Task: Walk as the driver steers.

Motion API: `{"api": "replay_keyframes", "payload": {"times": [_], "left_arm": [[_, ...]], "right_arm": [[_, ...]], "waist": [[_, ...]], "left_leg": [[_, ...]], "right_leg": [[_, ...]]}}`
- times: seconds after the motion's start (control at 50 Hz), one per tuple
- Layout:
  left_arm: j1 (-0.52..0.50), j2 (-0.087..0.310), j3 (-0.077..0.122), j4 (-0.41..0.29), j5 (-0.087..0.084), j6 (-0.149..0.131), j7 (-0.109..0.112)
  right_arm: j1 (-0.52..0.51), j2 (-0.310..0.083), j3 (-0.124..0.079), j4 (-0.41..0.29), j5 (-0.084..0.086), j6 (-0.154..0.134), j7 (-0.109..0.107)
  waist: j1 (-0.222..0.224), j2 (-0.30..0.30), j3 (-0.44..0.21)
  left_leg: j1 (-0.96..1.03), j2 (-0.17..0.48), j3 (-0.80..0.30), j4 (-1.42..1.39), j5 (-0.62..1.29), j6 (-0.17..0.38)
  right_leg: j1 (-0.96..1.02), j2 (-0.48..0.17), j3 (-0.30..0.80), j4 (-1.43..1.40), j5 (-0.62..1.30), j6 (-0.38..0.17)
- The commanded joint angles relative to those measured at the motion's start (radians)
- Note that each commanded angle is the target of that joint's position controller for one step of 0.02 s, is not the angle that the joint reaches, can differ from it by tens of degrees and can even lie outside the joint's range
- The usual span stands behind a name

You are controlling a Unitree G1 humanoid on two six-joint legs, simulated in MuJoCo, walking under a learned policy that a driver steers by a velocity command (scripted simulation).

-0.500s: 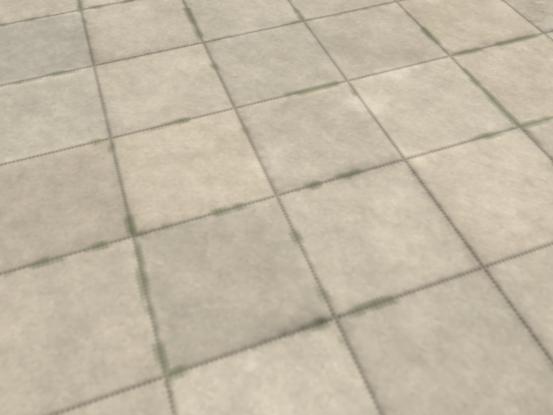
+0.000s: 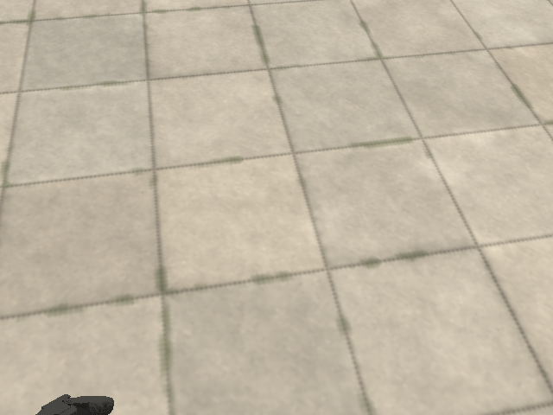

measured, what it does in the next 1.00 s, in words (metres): walks ahead, turning left: right foot, then left foot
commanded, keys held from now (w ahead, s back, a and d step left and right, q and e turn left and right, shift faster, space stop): w+q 0.76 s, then w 0.24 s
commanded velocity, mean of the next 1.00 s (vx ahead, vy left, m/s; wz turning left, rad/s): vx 0.50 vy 0.00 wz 0.54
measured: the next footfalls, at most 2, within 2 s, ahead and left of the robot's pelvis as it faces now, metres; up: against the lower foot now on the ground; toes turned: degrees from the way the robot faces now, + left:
right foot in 0.16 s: +0.28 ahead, -0.15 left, +0.00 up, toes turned +10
left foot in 0.68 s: +0.47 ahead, +0.19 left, +0.00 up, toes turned +27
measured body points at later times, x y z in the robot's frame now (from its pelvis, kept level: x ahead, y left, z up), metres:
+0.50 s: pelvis +0.27 -0.03 +0.00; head +0.29 -0.02 +0.45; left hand +0.21 +0.26 -0.12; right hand +0.53 -0.22 -0.09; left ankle +0.36 +0.17 -0.68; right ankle +0.24 -0.15 -0.75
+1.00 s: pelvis +0.51 +0.13 +0.00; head +0.52 +0.16 +0.45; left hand +0.54 +0.45 -0.09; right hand +0.71 -0.08 -0.10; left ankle +0.43 +0.17 -0.75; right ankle +0.75 +0.06 -0.68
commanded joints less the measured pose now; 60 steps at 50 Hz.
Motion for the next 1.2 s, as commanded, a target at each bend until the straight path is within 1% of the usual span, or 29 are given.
{"api": "replay_keyframes", "payload": {"times": [0.02,0.12,0.14,0.16,0.18,0.2,0.22,0.24,0.26,0.3,0.38,0.5,0.58,0.62,0.64,0.66,0.68,0.7,0.72,0.74,0.76,0.78,0.82,0.88,0.98,1.08,1.16,1.18,1.2], "left_arm": [[-0.094,0.057,0.011,-0.079,-0.013,-0.017,-0.007],[-0.056,0.113,0.041,-0.082,-0.023,-0.035,-0.017],[0.020,0.126,0.053,-0.063,-0.020,-0.039,-0.012],[0.136,0.163,0.067,-0.051,-0.004,-0.044,-0.005],[0.265,0.244,0.087,-0.037,0.014,-0.039,0.003],[0.317,0.238,0.092,-0.004,-0.009,-0.025,-0.007],[0.267,0.147,0.070,-0.025,-0.019,-0.020,-0.005],[0.222,0.111,0.058,-0.031,-0.014,-0.011,0.000],[0.179,0.092,0.050,-0.030,-0.007,-0.006,0.001],[0.142,0.065,0.040,-0.018,0.000,-0.008,0.004],[0.154,0.101,0.057,0.019,-0.009,-0.021,0.003],[0.180,0.146,0.068,0.060,-0.017,-0.005,0.010],[0.223,0.181,0.080,0.091,-0.038,0.015,0.009],[0.219,0.211,0.089,0.093,-0.048,0.027,0.014],[0.216,0.225,0.094,0.092,-0.053,0.034,0.017],[0.203,0.219,0.090,0.088,-0.056,0.041,0.021],[0.216,0.180,0.074,0.075,-0.036,0.038,0.026],[0.303,0.033,0.024,0.009,0.010,0.016,0.013],[0.214,0.100,0.029,0.001,-0.020,-0.020,0.000],[0.116,0.153,0.043,-0.031,-0.058,-0.038,-0.007],[0.101,0.139,0.036,-0.035,-0.050,-0.049,-0.004],[0.112,0.137,0.039,-0.018,-0.025,-0.050,0.003],[0.156,0.140,0.045,0.002,-0.013,-0.027,-0.001],[0.141,0.092,0.033,0.005,-0.004,-0.001,-0.001],[-0.031,0.048,0.013,-0.031,-0.013,-0.004,-0.012],[-0.135,0.066,0.016,-0.071,-0.024,-0.016,-0.035],[-0.035,0.100,0.033,-0.056,-0.020,-0.023,-0.040],[0.090,0.132,0.052,-0.022,-0.016,-0.024,-0.034],[0.261,0.187,0.066,0.005,-0.006,-0.024,-0.028]], "right_arm": [[0.007,-0.181,-0.052,-0.049,0.008,-0.009,-0.012],[0.017,-0.163,-0.051,-0.033,0.010,0.005,-0.016],[0.006,-0.141,-0.044,-0.037,0.008,0.007,-0.014],[0.003,-0.090,-0.025,-0.049,0.001,0.004,-0.010],[0.096,-0.027,-0.006,-0.068,0.006,-0.003,-0.011],[0.149,-0.064,-0.003,-0.083,0.023,-0.010,-0.012],[0.084,-0.153,-0.025,-0.065,0.027,-0.006,-0.013],[-0.005,-0.174,-0.033,-0.078,0.016,0.000,-0.012],[-0.047,-0.161,-0.034,-0.089,0.005,0.004,-0.011],[-0.051,-0.123,-0.035,-0.095,0.010,0.012,-0.002],[-0.094,-0.068,-0.021,-0.117,0.006,0.025,0.004],[-0.244,-0.041,-0.006,-0.145,0.007,0.008,0.036],[-0.325,-0.052,-0.009,-0.185,0.012,0.010,0.058],[-0.296,-0.083,-0.025,-0.191,0.004,0.015,0.061],[-0.226,-0.112,-0.042,-0.178,0.001,0.019,0.059],[-0.074,-0.154,-0.069,-0.138,0.004,0.023,0.052],[0.108,-0.223,-0.103,-0.090,0.009,0.033,0.034],[0.078,-0.345,-0.116,-0.096,0.021,0.025,0.025],[0.110,-0.269,-0.090,-0.130,0.014,0.007,0.030],[0.080,-0.212,-0.071,-0.112,0.004,-0.008,0.034],[0.027,-0.192,-0.063,-0.110,0.005,-0.016,0.034],[-0.045,-0.157,-0.051,-0.115,0.001,-0.017,0.031],[-0.112,-0.119,-0.034,-0.130,-0.018,-0.021,0.024],[-0.089,-0.135,-0.034,-0.091,-0.014,-0.033,0.012],[-0.025,-0.152,-0.033,-0.033,-0.007,-0.033,-0.002],[0.058,-0.164,-0.036,0.030,0.002,-0.025,-0.002],[0.046,-0.179,-0.042,0.049,0.001,-0.006,-0.008],[0.034,-0.165,-0.035,0.047,-0.003,-0.002,-0.008],[0.033,-0.127,-0.016,0.026,-0.019,-0.001,-0.010]], "waist": [[-0.010,0.104,-0.034],[0.032,0.156,-0.045],[0.074,0.155,-0.075],[0.129,0.113,-0.177],[0.129,-0.094,-0.329],[0.115,-0.307,-0.364],[0.138,-0.159,-0.229],[0.143,-0.082,-0.130],[0.124,-0.046,-0.066],[0.085,-0.082,-0.016],[0.080,-0.058,-0.002],[0.128,-0.029,0.021],[0.138,-0.030,0.051],[0.100,-0.055,0.013],[0.053,-0.066,-0.036],[-0.035,-0.046,-0.114],[-0.115,0.028,-0.206],[0.012,0.319,-0.283],[-0.059,0.215,-0.423],[-0.072,0.158,-0.277],[-0.030,0.096,-0.188],[0.015,0.058,-0.134],[0.070,0.090,-0.106],[0.074,0.078,-0.069],[0.004,0.089,-0.009],[-0.033,0.093,0.036],[0.036,0.129,-0.017],[0.100,0.113,-0.104],[0.169,0.048,-0.257]], "left_leg": [[-0.114,0.203,-0.167,-0.091,0.147,0.136],[0.014,0.246,-0.308,0.057,0.110,0.098],[0.000,0.214,-0.297,0.123,0.136,0.075],[-0.067,0.163,-0.243,0.311,0.114,0.041],[-0.343,0.034,-0.101,0.642,-0.159,-0.034],[-0.576,0.042,-0.052,0.861,-0.409,-0.061],[-0.642,0.103,-0.073,0.948,-0.325,-0.073],[-0.639,0.136,-0.033,0.956,-0.243,-0.078],[-0.609,0.163,-0.018,0.919,-0.184,-0.080],[-0.536,0.208,-0.004,0.851,-0.124,-0.079],[-0.558,0.230,0.021,0.733,-0.040,-0.097],[-0.503,0.217,0.094,0.417,0.221,-0.087],[-0.480,0.196,0.141,0.301,0.159,-0.046],[-0.387,0.142,0.193,0.277,0.054,-0.006],[-0.283,0.102,0.220,0.266,0.013,0.019],[-0.070,0.058,0.235,0.206,0.064,0.055],[0.245,0.109,0.109,0.192,0.082,0.104],[0.557,0.380,-0.460,0.116,-0.085,0.282],[0.599,0.449,-0.712,-0.032,-0.240,0.327],[0.509,0.422,-0.572,-0.057,-0.170,0.273],[0.365,0.380,-0.455,-0.058,-0.075,0.242],[0.232,0.348,-0.356,-0.062,0.041,0.214],[0.077,0.312,-0.264,-0.104,0.202,0.205],[-0.022,0.288,-0.154,-0.145,0.329,0.209],[-0.044,0.234,-0.048,-0.164,0.221,0.142],[0.106,0.311,-0.103,-0.112,0.195,0.133],[0.200,0.324,-0.108,0.031,0.500,0.089],[0.172,0.272,-0.066,0.180,0.628,0.064],[0.013,0.215,-0.023,0.443,0.471,0.028]], "right_leg": [[0.182,0.075,-0.046,-0.142,0.148,0.005],[0.266,0.086,-0.015,-0.249,-0.008,-0.054],[0.378,0.085,-0.033,-0.292,-0.006,-0.080],[0.589,-0.012,0.043,-0.276,-0.023,-0.134],[0.946,-0.238,0.363,-0.296,-0.120,-0.258],[1.033,-0.361,0.718,-0.397,-0.388,-0.345],[0.925,-0.322,0.633,-0.433,-0.513,-0.307],[0.803,-0.278,0.470,-0.439,-0.438,-0.266],[0.689,-0.233,0.354,-0.462,-0.318,-0.250],[0.566,-0.174,0.198,-0.513,-0.177,-0.232],[0.549,-0.180,0.046,-0.573,-0.003,-0.266],[0.604,-0.155,-0.161,-0.580,0.115,-0.229],[0.703,-0.193,-0.217,-0.545,0.197,-0.204],[0.747,-0.197,-0.257,-0.432,0.502,-0.184],[0.749,-0.189,-0.279,-0.311,0.660,-0.173],[0.684,-0.160,-0.312,-0.116,0.708,-0.146],[0.454,-0.123,-0.313,0.171,0.474,-0.105],[-0.004,0.071,-0.257,0.534,-0.471,-0.043],[-0.108,0.097,-0.020,0.654,-0.547,-0.053],[-0.187,0.053,-0.011,0.644,-0.445,-0.071],[-0.154,0.013,-0.016,0.558,-0.357,-0.081],[-0.089,-0.021,-0.020,0.473,-0.302,-0.073],[0.031,-0.051,-0.023,0.400,-0.244,-0.056],[0.053,-0.045,-0.055,0.285,-0.160,-0.016],[0.091,-0.004,-0.073,-0.054,0.169,-0.011],[0.047,0.022,-0.061,-0.193,0.145,-0.057],[0.190,0.072,-0.106,-0.249,-0.010,-0.124],[0.374,0.087,-0.126,-0.262,0.025,-0.155],[0.669,-0.050,0.015,-0.211,0.087,-0.220]]}}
